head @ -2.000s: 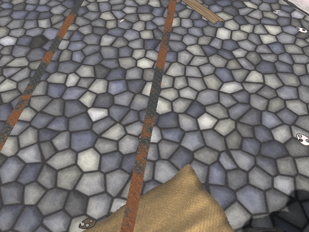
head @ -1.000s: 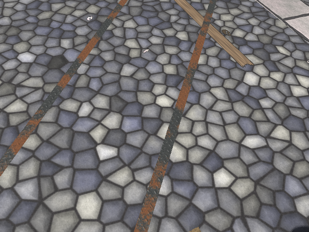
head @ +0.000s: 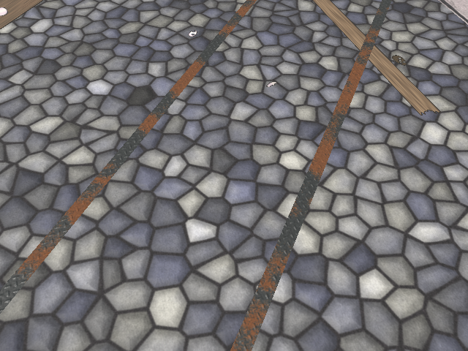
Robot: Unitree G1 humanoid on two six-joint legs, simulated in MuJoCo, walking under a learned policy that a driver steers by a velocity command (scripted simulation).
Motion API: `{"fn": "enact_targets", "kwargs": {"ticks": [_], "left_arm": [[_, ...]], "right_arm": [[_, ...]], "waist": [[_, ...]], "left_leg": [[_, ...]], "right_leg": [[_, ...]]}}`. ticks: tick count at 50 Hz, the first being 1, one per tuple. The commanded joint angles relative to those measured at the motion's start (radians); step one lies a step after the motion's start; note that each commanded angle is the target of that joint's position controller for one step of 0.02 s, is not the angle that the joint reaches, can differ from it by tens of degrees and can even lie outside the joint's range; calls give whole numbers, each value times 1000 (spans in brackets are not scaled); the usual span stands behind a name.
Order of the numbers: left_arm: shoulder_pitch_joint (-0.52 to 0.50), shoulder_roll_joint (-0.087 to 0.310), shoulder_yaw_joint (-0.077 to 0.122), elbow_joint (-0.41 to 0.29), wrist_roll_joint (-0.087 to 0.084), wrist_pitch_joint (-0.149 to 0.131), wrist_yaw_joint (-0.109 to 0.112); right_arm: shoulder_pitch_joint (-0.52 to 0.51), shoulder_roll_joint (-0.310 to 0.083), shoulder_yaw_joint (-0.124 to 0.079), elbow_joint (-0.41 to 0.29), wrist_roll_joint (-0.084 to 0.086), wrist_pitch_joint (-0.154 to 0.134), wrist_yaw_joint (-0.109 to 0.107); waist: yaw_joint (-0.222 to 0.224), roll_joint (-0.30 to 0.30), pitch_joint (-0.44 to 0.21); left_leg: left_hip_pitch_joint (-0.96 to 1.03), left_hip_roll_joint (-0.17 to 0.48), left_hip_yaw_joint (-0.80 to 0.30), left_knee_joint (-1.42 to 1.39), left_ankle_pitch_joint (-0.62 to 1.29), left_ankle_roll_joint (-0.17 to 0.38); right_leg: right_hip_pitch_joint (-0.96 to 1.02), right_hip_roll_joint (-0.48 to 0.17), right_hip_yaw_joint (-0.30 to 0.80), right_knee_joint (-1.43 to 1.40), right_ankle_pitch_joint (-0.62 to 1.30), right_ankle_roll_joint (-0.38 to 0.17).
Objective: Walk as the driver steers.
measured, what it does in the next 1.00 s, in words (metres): walks ahead: right foot, then left foot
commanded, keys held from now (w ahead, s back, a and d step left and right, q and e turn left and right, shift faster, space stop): w+e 0.32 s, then w+q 0.68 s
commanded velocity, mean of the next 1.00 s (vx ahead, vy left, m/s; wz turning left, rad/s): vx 0.45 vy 0.00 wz -0.02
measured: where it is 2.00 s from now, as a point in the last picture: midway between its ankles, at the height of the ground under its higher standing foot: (259, 202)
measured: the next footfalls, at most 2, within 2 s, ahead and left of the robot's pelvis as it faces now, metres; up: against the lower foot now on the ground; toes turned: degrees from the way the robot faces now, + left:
right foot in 0.18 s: +0.14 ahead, -0.14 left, +0.00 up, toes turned -10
left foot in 0.70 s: +0.51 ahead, -0.08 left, +0.00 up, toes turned -5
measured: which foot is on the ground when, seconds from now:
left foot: down 0.00-0.20, up 0.22-0.68, down 0.70-1.00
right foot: up 0.00-0.16, down 0.18-0.72, up 0.74-1.00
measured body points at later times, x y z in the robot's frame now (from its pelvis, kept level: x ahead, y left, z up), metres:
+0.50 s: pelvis +0.20 -0.10 +0.00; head +0.22 -0.12 +0.45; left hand +0.28 +0.16 -0.12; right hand +0.27 -0.38 -0.13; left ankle +0.36 +0.02 -0.68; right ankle +0.10 -0.14 -0.75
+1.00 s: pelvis +0.50 -0.12 +0.00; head +0.53 -0.11 +0.45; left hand +0.67 +0.13 -0.11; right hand +0.52 -0.41 -0.13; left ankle +0.47 -0.07 -0.75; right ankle +0.62 -0.30 -0.68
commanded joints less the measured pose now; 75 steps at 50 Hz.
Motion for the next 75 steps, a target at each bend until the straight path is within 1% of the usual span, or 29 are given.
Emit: {"fn": "enact_targets", "kwargs": {"ticks": [1,6,8,9,10,11,12,14,16,18,29,32,34,35,36,37,38,40,41,45,55,59,60,61,62,63,65,68,75], "left_arm": [[-150,46,3,-118,2,-16,-22],[-187,60,-2,-159,0,-22,-30],[-65,66,5,-128,11,-35,-17],[95,102,25,-70,18,-46,-3],[268,229,60,-52,21,-56,17],[260,284,61,-63,-11,-62,18],[209,241,52,-66,-16,-57,24],[110,156,28,-80,-14,-59,32],[55,129,15,-95,-20,-75,39],[77,110,6,-75,-26,-98,40],[215,79,-19,42,-7,-129,64],[188,102,-20,61,0,-130,82],[171,131,-14,67,18,-117,92],[149,146,-12,61,12,-111,94],[148,111,-26,23,6,-118,93],[203,47,-31,-10,-19,-127,71],[129,97,-32,-20,8,-134,69],[45,92,-40,-48,-2,-154,60],[24,82,-41,-59,10,-140,60],[43,42,-58,-72,28,-81,49],[-296,43,-71,-192,5,-96,40],[-110,106,-47,-146,-1,-114,55],[19,139,-33,-113,6,-128,67],[186,211,-12,-104,29,-135,86],[160,289,8,-110,35,-117,89],[106,204,2,-112,20,-104,83],[24,77,-28,-117,12,-105,74],[56,63,-30,-78,1,-126,70],[134,62,-25,6,-15,-149,47]], "right_arm": [[0,-154,-39,-41,-1,-31,5],[23,-208,-58,-24,-1,-37,18],[0,-217,-59,-24,12,-31,21],[7,-187,-46,-27,8,-30,23],[-22,-115,-21,-90,14,-28,31],[-102,-94,-15,-145,-12,-36,38],[-123,-138,-22,-141,-18,-39,47],[-84,-137,-21,-106,0,-52,59],[-34,-133,-18,-76,-23,-33,60],[-4,-116,-14,-56,-21,-12,65],[-313,-60,18,-138,7,-13,89],[-243,-76,13,-120,7,-15,79],[-38,-117,-5,-57,7,-19,64],[108,-139,-17,-18,-2,-27,55],[247,-224,-45,-1,-16,-23,39],[188,-283,-66,-14,2,-10,38],[116,-258,-70,-19,39,-10,48],[40,-159,-47,-23,29,-8,42],[28,-137,-40,-17,28,-14,38],[35,-163,-43,-7,30,-37,37],[182,-190,-62,6,20,-22,26],[85,-221,-70,-30,12,-26,18],[70,-208,-65,-31,22,-34,27],[77,-130,-43,-61,35,-46,33],[184,-68,-29,-96,52,-42,34],[174,-148,-36,-60,17,-24,24],[66,-141,-37,-61,10,-14,40],[46,-110,-32,-68,-6,13,67],[-155,-57,-1,-135,-13,8,85]], "waist": [[-42,159,74],[-42,168,89],[34,118,45],[96,26,-48],[175,-233,-159],[151,-290,-152],[134,-152,-69],[51,-17,29],[9,-42,11],[-8,-33,-14],[76,-20,105],[31,-39,48],[-54,-67,-72],[-127,-51,-141],[-169,62,-253],[-65,323,-317],[-72,119,-255],[-21,-20,-45],[6,-35,-5],[47,27,-3],[-87,93,9],[22,110,-47],[93,54,-115],[150,-64,-269],[71,-301,-334],[46,-149,-227],[37,-5,-54],[19,-91,-24],[23,-70,24]], "left_leg": [[15,264,-152,-153,-107,155],[-73,286,-70,-86,-74,136],[-146,265,9,99,133,108],[-212,208,90,349,273,79],[-482,97,177,754,99,4],[-733,-31,-9,923,-299,-10],[-797,42,-101,992,-247,8],[-696,109,-105,870,-79,17],[-602,112,-84,814,-9,-8],[-592,104,-55,790,43,-26],[-641,40,8,371,268,41],[-486,-49,57,309,179,99],[-307,-113,68,288,77,139],[-111,-99,31,217,104,170],[121,118,-249,215,21,244],[370,349,-844,93,64,425],[321,316,-809,42,56,414],[39,260,-571,-13,164,347],[-58,210,-504,-25,233,317],[-197,117,-369,-72,345,295],[-22,83,-401,28,452,203],[-70,86,-453,189,552,136],[-123,24,-404,371,536,111],[-235,-36,-313,648,285,88],[-532,-176,-199,865,-327,61],[-626,-72,-193,968,-268,67],[-599,-6,-169,929,-112,52],[-552,24,-143,887,-70,32],[-619,18,-115,611,107,7]], "right_leg": [[-138,-40,-13,-97,36,15],[35,-17,-105,-265,-13,-41],[232,45,-141,-359,12,-77],[428,78,-114,-403,-7,-100],[655,-181,324,-575,-329,-199],[678,-335,789,-779,-400,-267],[634,-340,683,-745,-331,-284],[446,-241,455,-720,-67,-229],[383,-160,335,-734,155,-205],[392,-146,255,-746,333,-207],[536,-173,23,-819,651,-130],[607,-188,-34,-689,1075,-94],[649,-187,-60,-393,1301,-70],[549,-173,-90,-164,1188,-62],[345,-114,-130,179,793,-56],[-98,138,-63,552,-153,9],[-210,63,92,581,-101,-20],[-189,-32,76,425,8,-21],[-147,-58,77,356,2,-8],[-80,-83,26,177,26,46],[-140,-28,-2,-278,289,66],[183,27,16,-420,164,15],[370,-10,43,-482,179,-16],[597,-244,270,-518,-53,-67],[757,-457,724,-640,-146,-168],[658,-437,746,-642,-241,-179],[454,-335,433,-672,-34,-140],[367,-255,211,-704,254,-116],[370,-207,36,-766,437,-152]]}}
